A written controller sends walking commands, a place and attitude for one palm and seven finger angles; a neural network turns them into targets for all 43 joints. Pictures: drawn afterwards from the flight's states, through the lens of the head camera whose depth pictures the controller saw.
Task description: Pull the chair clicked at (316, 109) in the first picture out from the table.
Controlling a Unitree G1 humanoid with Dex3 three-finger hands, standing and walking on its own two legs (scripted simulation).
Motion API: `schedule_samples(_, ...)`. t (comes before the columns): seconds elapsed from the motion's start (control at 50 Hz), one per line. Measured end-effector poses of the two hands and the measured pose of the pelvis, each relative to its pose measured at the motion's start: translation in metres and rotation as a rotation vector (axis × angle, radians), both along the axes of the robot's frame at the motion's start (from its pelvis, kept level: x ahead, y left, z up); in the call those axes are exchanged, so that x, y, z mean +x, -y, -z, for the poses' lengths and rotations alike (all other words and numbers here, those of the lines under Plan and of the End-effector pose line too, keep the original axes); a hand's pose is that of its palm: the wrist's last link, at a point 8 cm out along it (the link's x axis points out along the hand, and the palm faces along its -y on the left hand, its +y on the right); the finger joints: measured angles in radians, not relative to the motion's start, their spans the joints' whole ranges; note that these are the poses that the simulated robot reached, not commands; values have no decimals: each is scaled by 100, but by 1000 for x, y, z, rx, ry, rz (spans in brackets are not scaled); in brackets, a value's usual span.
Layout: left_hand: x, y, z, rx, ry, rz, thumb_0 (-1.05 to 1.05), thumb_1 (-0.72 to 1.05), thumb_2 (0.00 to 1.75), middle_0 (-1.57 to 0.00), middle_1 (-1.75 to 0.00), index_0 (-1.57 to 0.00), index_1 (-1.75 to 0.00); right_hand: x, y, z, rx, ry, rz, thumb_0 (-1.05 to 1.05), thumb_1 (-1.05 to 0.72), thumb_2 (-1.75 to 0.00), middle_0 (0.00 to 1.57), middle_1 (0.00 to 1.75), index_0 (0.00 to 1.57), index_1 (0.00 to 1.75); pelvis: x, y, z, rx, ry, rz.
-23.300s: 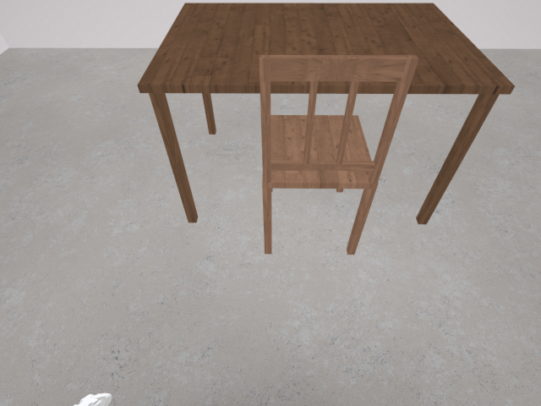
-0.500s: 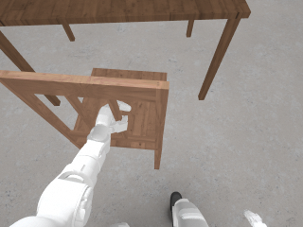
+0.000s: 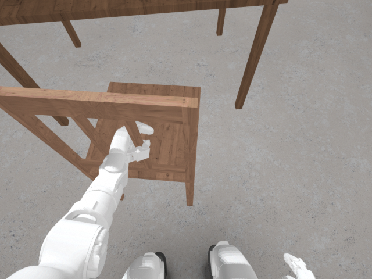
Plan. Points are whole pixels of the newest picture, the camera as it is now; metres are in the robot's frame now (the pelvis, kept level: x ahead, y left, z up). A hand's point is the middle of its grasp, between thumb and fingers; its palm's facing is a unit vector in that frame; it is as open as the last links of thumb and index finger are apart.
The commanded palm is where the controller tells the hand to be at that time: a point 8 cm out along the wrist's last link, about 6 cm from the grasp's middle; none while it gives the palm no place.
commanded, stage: step backward, pulling the chair out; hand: left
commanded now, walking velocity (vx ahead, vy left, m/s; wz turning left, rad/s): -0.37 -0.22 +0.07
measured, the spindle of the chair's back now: (99, 143) +0.43 +0.23 -0.08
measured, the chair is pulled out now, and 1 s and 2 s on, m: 0.37 0.59 0.60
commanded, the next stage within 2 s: stop walking, hand still on the chair in 0.50 s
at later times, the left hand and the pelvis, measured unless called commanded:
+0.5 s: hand (147, 189) +0.29 +0.09 -0.05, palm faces -0.07 -0.98 -0.17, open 5.1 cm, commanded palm +0.30 +0.14 -0.05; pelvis -0.09 -0.02 +0.00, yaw +2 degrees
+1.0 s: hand (150, 245) +0.18 +0.08 -0.05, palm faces -0.05 -0.98 -0.18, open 5.1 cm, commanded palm +0.17 +0.13 -0.03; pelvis -0.13 -0.03 +0.01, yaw +2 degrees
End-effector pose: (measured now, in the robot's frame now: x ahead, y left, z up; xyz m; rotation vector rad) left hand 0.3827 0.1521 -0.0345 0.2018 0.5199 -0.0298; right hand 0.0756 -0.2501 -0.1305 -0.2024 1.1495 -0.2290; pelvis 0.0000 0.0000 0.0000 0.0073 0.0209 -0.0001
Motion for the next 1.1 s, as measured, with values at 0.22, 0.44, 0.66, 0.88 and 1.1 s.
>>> schedule_samples(0.22, -46, 12, -1, 20, -6, -62, 6, 69, 78, -34, -120, -50, -144, -44, 28, 5, 41, -24, 26, 0, -91, -90, 21, 30, 20, 30, -33, 34, -4, -6, 1, -5)
schedule_samples(0.44, -87, 15, -4, -9, -13, -21, 5, 73, 78, -27, -124, -50, -144, -64, 53, -17, -127, 28, -11, 0, -91, -90, 20, 30, 20, 30, -83, 16, -3, 20, -47, -62)
schedule_samples(0.66, -144, 13, -6, 2, -26, -54, 5, 71, 78, -29, -120, -50, -144, -116, 16, 3, 78, -16, -35, 0, -91, -90, 21, 30, 20, 30, -107, 36, -2, -31, 19, -33)
schedule_samples(0.88, -196, 22, -7, -1, -33, -63, 4, 71, 78, -28, -122, -50, -144, -126, 35, -7, -2, 63, -32, 1, -91, -90, 21, 30, 20, 30, -133, 35, -4, 10, 37, -39)
schedule_samples(1.1, -224, 25, -8, 3, -47, -17, 3, 71, 79, -29, -127, -50, -144, -92, 24, -24, -3, 179, -32, 1, -91, -90, 20, 30, 20, 30, -117, 27, -11, 7, 38, -18)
